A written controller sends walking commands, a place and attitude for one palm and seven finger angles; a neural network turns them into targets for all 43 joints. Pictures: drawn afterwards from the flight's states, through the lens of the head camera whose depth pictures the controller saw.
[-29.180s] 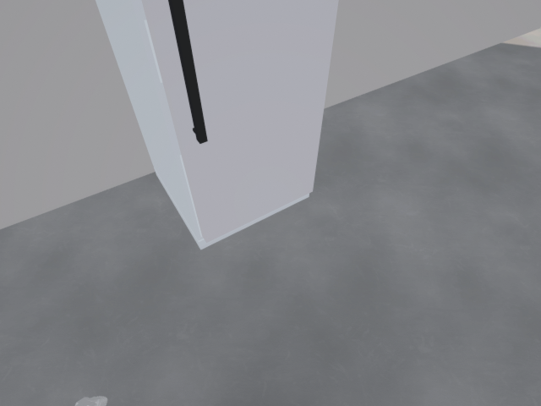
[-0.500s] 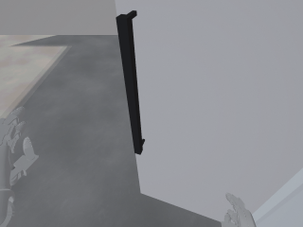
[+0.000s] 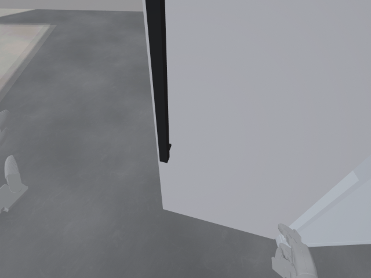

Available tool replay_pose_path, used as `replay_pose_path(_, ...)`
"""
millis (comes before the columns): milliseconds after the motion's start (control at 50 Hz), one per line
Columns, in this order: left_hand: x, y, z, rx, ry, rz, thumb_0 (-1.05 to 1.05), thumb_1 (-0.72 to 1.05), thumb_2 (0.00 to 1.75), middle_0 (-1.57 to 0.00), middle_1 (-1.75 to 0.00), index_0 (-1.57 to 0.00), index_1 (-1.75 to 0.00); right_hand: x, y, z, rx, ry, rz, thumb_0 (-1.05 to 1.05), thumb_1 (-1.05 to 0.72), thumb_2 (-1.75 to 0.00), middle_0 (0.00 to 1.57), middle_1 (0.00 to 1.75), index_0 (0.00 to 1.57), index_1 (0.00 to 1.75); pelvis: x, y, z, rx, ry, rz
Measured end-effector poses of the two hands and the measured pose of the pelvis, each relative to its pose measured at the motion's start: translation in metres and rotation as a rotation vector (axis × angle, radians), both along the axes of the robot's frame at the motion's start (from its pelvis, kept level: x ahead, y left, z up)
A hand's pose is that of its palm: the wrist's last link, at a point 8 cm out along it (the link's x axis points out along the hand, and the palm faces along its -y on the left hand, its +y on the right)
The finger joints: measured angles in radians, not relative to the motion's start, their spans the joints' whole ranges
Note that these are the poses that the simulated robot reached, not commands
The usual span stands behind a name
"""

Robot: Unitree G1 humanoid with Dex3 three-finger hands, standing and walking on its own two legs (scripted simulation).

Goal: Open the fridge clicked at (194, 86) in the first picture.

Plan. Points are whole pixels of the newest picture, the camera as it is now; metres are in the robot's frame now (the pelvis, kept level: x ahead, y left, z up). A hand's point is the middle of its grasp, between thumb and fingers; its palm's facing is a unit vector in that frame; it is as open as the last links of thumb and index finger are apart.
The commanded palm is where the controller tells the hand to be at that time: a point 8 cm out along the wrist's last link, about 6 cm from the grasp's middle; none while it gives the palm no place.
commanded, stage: step back with the hand held close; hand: left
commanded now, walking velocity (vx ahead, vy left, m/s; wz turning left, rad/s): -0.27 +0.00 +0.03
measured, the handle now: (164, 94) +0.49 +0.10 +0.13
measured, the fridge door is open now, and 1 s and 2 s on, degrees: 72 72 72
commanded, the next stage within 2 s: stop stepping back and stand still in 0.74 s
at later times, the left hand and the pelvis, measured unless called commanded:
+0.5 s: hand out of the picture +0.12 +0.27 +0.17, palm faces +0.50 -0.72 -0.49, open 7.4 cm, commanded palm +0.05 +0.30 +0.18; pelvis -0.07 -0.01 -0.02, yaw +5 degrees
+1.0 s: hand out of the picture +0.00 +0.28 +0.19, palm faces +0.57 -0.75 -0.34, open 7.4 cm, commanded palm -0.06 +0.30 +0.18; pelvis -0.17 -0.01 -0.01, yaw +5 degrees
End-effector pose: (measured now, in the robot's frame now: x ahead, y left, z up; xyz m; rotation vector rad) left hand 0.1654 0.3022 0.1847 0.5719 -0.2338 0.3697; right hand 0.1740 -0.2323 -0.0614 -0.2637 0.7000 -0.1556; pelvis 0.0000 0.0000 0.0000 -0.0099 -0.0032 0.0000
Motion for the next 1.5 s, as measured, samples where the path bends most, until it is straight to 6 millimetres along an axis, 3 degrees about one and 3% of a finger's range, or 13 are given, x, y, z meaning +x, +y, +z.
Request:
replay_pose_path(180, -0.045, -0.001, -0.004, 0.010, -0.082, 0.044, 0.01, 0.89, 0.90, -0.21, -0.30, -0.22, -0.30, -0.037, 0.004, -0.015, 0.002, 0.008, 0.050, 0.01, -0.90, -0.90, 0.20, 0.30, 0.20, 0.30, -0.031, -0.005, -0.011, -0.015, -0.008, 0.023)
replay_pose_path(360, -0.064, -0.002, 0.003, 0.029, -0.153, 0.020, 0.01, 0.89, 0.90, -0.21, -0.30, -0.22, -0.30, -0.071, 0.000, -0.018, -0.015, 0.021, 0.045, 0.01, -0.90, -0.90, 0.20, 0.30, 0.20, 0.30, -0.054, -0.005, -0.011, -0.024, -0.009, 0.048)
replay_pose_path(580, -0.112, 0.000, 0.000, 0.101, -0.170, 0.055, 0.01, 0.89, 0.90, -0.21, -0.30, -0.22, -0.30, -0.084, -0.005, -0.023, -0.032, -0.013, 0.101, 0.01, -0.90, -0.90, 0.20, 0.30, 0.20, 0.30, -0.083, -0.013, -0.023, -0.010, -0.022, 0.110)
replay_pose_path(680, -0.146, -0.005, 0.002, 0.122, -0.207, 0.092, 0.01, 0.89, 0.90, -0.21, -0.30, -0.22, -0.30, -0.085, -0.003, -0.030, -0.035, -0.011, 0.162, 0.01, -0.90, -0.90, 0.20, 0.30, 0.20, 0.30, -0.102, -0.020, -0.030, 0.002, -0.022, 0.178)
replay_pose_path(760, -0.174, -0.001, 0.003, 0.099, -0.229, 0.107, 0.01, 0.88, 0.90, -0.21, -0.30, -0.22, -0.30, -0.093, 0.002, -0.035, -0.035, 0.034, 0.181, 0.01, -0.91, -0.90, 0.20, 0.30, 0.20, 0.30, -0.118, -0.014, -0.030, 0.016, -0.029, 0.172)
replay_pose_path(840, -0.189, 0.012, 0.004, 0.078, -0.269, 0.109, 0.01, 0.88, 0.90, -0.21, -0.30, -0.22, -0.30, -0.111, 0.015, -0.030, -0.050, 0.006, 0.173, 0.01, -0.91, -0.90, 0.20, 0.30, 0.20, 0.30, -0.138, -0.004, -0.031, -0.019, -0.027, 0.162)
replay_pose_path(920, -0.199, 0.023, 0.006, 0.029, -0.266, 0.120, 0.01, 0.88, 0.90, -0.21, -0.30, -0.22, -0.30, -0.136, 0.029, -0.019, 0.014, -0.029, 0.138, 0.01, -0.91, -0.90, 0.20, 0.30, 0.20, 0.30, -0.158, -0.005, -0.019, -0.062, -0.036, 0.127)
replay_pose_path(1020, -0.212, 0.009, 0.010, -0.048, -0.209, 0.087, 0.01, 0.89, 0.90, -0.21, -0.30, -0.21, -0.30, -0.170, 0.035, -0.001, 0.061, -0.056, 0.135, 0.01, -0.90, -0.90, 0.20, 0.30, 0.20, 0.30, -0.176, -0.008, -0.004, -0.079, -0.004, 0.083)
replay_pose_path(1120, -0.222, -0.012, 0.014, -0.007, -0.181, 0.006, 0.01, 0.89, 0.90, -0.21, -0.30, -0.21, -0.30, -0.200, 0.018, -0.007, 0.039, -0.043, 0.126, 0.01, -0.90, -0.90, 0.20, 0.30, 0.21, 0.30, -0.202, -0.014, -0.008, -0.031, 0.015, 0.029)
replay_pose_path(1180, -0.222, -0.007, 0.014, -0.027, -0.176, -0.004, 0.01, 0.89, 0.90, -0.21, -0.30, -0.22, -0.30, -0.224, 0.003, -0.007, 0.009, 0.002, 0.054, 0.01, -0.90, -0.90, 0.20, 0.30, 0.21, 0.30, -0.204, -0.009, -0.004, -0.015, 0.000, 0.009)
replay_pose_path(1280, -0.214, 0.008, -0.004, -0.076, -0.149, 0.012, 0.01, 0.89, 0.90, -0.21, -0.30, -0.22, -0.30, -0.256, -0.020, -0.011, -0.047, 0.003, -0.068, 0.01, -0.90, -0.90, 0.20, 0.30, 0.20, 0.30, -0.211, 0.001, -0.010, -0.012, -0.017, 0.006)
replay_pose_path(1400, -0.221, -0.010, -0.001, -0.064, -0.045, -0.018, 0.01, 0.89, 0.90, -0.21, -0.30, -0.21, -0.30, -0.287, -0.022, -0.001, -0.020, 0.022, -0.089, 0.01, -0.91, -0.90, 0.20, 0.30, 0.20, 0.30, -0.226, -0.009, 0.005, -0.008, -0.008, -0.003)
replay_pose_path(1500, -0.240, -0.024, 0.008, 0.011, -0.050, -0.054, 0.01, 0.89, 0.90, -0.21, -0.30, -0.22, -0.30, -0.298, -0.028, -0.013, -0.007, 0.083, -0.063, 0.01, -0.90, -0.90, 0.20, 0.30, 0.20, 0.30, -0.233, -0.013, 0.003, 0.020, 0.006, -0.023)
